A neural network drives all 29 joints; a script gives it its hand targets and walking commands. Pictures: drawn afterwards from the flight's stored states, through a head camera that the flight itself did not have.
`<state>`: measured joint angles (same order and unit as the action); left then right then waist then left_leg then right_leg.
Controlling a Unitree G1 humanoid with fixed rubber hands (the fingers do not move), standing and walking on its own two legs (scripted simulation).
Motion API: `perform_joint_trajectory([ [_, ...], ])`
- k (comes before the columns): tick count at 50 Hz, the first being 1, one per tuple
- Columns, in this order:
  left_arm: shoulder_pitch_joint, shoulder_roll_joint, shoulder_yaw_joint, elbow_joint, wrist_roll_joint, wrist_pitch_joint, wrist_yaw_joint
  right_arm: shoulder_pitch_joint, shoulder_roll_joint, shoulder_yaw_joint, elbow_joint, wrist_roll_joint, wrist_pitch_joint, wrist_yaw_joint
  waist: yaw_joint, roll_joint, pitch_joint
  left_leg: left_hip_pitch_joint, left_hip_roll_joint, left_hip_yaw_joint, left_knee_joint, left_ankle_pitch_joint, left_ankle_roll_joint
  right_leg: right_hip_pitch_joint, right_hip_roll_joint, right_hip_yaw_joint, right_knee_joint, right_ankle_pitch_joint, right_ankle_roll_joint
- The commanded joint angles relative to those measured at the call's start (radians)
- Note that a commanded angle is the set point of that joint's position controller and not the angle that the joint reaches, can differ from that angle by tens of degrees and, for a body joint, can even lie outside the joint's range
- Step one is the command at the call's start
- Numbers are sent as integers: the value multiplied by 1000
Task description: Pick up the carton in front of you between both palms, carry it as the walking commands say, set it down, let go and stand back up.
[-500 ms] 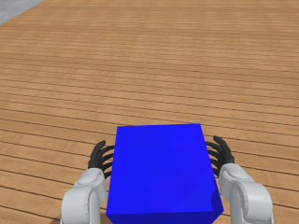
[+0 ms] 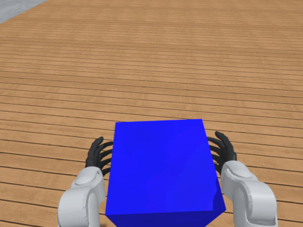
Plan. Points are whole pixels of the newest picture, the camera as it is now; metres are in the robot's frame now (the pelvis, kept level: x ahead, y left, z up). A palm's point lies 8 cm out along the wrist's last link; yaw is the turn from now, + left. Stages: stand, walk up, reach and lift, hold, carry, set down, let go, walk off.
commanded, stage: carry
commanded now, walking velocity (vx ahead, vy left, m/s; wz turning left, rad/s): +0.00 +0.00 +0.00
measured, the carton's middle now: (160, 180) +0.23 +0.00 +0.02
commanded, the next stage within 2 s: none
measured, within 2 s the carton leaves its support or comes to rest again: neither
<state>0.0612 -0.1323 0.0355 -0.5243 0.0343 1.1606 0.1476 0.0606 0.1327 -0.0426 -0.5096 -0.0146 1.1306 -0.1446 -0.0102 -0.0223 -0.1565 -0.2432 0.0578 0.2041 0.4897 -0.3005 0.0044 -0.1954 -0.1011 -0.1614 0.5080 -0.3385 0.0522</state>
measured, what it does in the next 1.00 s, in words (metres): stands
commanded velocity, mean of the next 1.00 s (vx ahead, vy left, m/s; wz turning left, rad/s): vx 0.00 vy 0.00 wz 0.00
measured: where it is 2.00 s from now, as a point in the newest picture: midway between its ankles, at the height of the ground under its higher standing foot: outside the picture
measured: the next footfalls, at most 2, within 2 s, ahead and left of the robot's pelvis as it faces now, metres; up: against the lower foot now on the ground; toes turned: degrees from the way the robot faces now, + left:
none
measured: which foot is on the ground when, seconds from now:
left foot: down 0.00-1.00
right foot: down 0.00-1.00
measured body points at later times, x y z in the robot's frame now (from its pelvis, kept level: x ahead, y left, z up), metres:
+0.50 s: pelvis -0.01 -0.02 +0.00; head -0.02 -0.02 +0.45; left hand +0.28 +0.13 +0.02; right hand +0.28 -0.17 +0.03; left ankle -0.04 +0.10 -0.74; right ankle -0.08 -0.13 -0.74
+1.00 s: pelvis -0.04 -0.02 +0.00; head -0.06 -0.03 +0.45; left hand +0.27 +0.12 +0.03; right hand +0.27 -0.18 +0.04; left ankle -0.04 +0.10 -0.74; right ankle -0.08 -0.13 -0.74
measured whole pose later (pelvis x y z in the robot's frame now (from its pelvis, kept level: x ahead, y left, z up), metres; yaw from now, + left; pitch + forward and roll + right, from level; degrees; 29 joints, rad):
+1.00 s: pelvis -0.04 -0.02 +0.00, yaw -1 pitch +2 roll +0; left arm -0.21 -0.14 0.18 0.16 0.24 0.74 0.02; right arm -0.23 0.14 -0.17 0.16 -0.24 0.73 -0.03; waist -0.01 0.00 -0.09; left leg -0.25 0.10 0.20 0.50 -0.26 -0.02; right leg -0.20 -0.06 -0.17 0.50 -0.32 -0.01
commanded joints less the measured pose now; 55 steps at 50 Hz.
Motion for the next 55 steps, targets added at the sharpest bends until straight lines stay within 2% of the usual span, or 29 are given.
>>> perform_joint_trajectory([
  [1,-322,-564,-517,-72,-166,-23,-42,-308,555,542,-85,170,4,46,11,93,-150,200,132,-118,6,957,9,20,-40,30,6,459,8],
  [3,-336,-529,-499,-69,-147,-30,-58,-357,561,537,-64,167,-2,64,12,17,-171,211,136,-115,40,788,18,63,-42,38,-64,504,-5],
  [4,-330,-580,-523,-21,-168,-30,-66,-318,542,547,-42,148,-8,70,12,48,-173,176,133,-104,33,808,6,79,-53,34,3,601,-5],
  [6,-377,-558,-495,16,-151,-48,-92,-350,568,512,23,132,-25,94,9,-40,-128,124,127,-92,20,671,-6,74,-83,50,-17,711,-28],
  [7,-362,-502,-460,61,-110,-58,-93,-331,538,479,108,104,-32,90,9,-6,-161,152,127,-86,18,650,-7,92,-72,46,-15,703,-24],
  [8,-345,-552,-470,99,-129,-68,-108,-315,518,495,88,103,-51,96,4,94,-173,173,118,-71,47,744,-3,87,-66,42,2,707,-27],
  [13,-470,-580,-440,228,-84,-203,-171,-448,566,457,224,52,-177,161,11,14,-147,182,125,-76,20,789,0,64,-45,30,-11,640,-17],
  [15,-450,-597,-424,309,-63,-249,-185,-481,599,463,287,72,-220,175,10,-6,-153,142,120,-76,-7,601,-3,83,-64,39,-22,571,-30],
  [17,-496,-616,-422,338,-50,-273,-209,-478,607,438,338,39,-248,194,1,55,-171,162,109,-54,13,558,-6,88,-53,43,-29,570,-21],
  [18,-479,-617,-394,385,-42,-298,-217,-510,628,430,363,34,-277,205,12,-26,-147,139,113,-64,24,597,-3,81,-71,30,-5,701,-40],
  [19,-528,-640,-405,354,-51,-326,-228,-528,664,439,385,43,-298,220,4,-44,-197,159,107,-57,23,542,-7,86,-53,28,-23,640,-25],
  [20,-555,-633,-394,411,-43,-343,-235,-567,671,415,408,36,-320,228,6,31,-140,144,97,-45,17,503,-15,67,-78,59,-25,654,-45],
  [23,-604,-673,-356,524,-11,-406,-264,-605,690,380,527,-10,-371,257,6,-26,-105,115,107,-69,-22,369,-12,46,-66,75,-48,542,-55],
  [25,-668,-666,-331,564,-8,-463,-284,-615,704,313,637,-26,-420,275,7,43,-110,101,114,-81,-29,352,-2,61,-62,77,-88,441,-52],
  [27,-664,-659,-296,642,34,-509,-289,-673,706,300,651,-32,-476,286,8,45,-144,134,108,-71,-25,389,0,58,-64,88,-68,451,-60],
  [29,-752,-730,-374,591,-44,-543,-306,-658,763,364,649,-9,-499,290,4,38,-181,152,122,-79,7,415,2,87,-65,77,-63,506,-58],
  [30,-714,-749,-361,654,-32,-543,-309,-710,775,381,645,-12,-511,303,9,-22,-207,172,112,-77,-7,381,3,57,-72,80,-40,532,-68],
  [33,-689,-814,-379,667,-30,-524,-330,-716,818,422,610,12,-500,318,7,12,-205,152,120,-79,7,393,-11,76,-62,78,-44,584,-61],
  [34,-708,-830,-387,625,-49,-530,-332,-703,849,435,602,20,-493,323,5,-34,-222,122,127,-82,3,407,-11,110,-66,57,-43,562,-51],
  [38,-688,-856,-383,590,-27,-491,-328,-670,862,418,606,7,-452,324,8,53,-161,85,127,-78,-5,350,-18,90,-76,83,-69,518,-63],
  [39,-683,-848,-425,564,-63,-484,-330,-654,875,468,553,29,-449,323,5,-8,-205,124,132,-92,-7,355,-10,96,-85,87,-46,524,-61],
  [42,-706,-844,-394,595,-44,-469,-337,-667,847,412,581,18,-433,318,3,15,-199,124,123,-92,-20,424,-19,66,-66,72,-36,484,-63],
  [43,-728,-829,-407,544,-38,-471,-333,-658,860,405,626,5,-423,320,7,65,-190,130,122,-80,-17,412,-21,55,-65,70,-46,446,-60],
  [44,-698,-823,-375,609,-32,-462,-335,-702,861,428,585,16,-426,320,3,15,-177,87,123,-73,-10,391,-17,73,-56,73,-62,445,-51],
  [45,-716,-855,-403,559,-44,-465,-334,-701,872,421,584,28,-428,324,3,47,-185,116,126,-83,-12,350,-18,47,-61,74,-57,447,-65],
  [48,-723,-829,-377,595,-40,-460,-342,-700,870,411,599,18,-424,328,10,-12,-144,115,116,-91,-49,348,-14,-3,-61,73,-59,406,-67],
  [49,-702,-834,-363,642,-11,-452,-340,-721,877,412,608,13,-422,329,6,31,-132,97,130,-85,-34,295,-14,35,-61,77,-84,364,-57],
  [53,-709,-861,-384,635,-34,-463,-342,-714,883,419,608,12,-430,334,6,-27,-173,114,131,-87,-48,262,-20,34,-70,91,-94,363,-69],
  [55,-736,-862,-391,636,-37,-455,-345,-714,902,395,627,2,-428,335,7,4,-154,103,121,-85,-57,319,-17,8,-64,72,-72,358,-72],
])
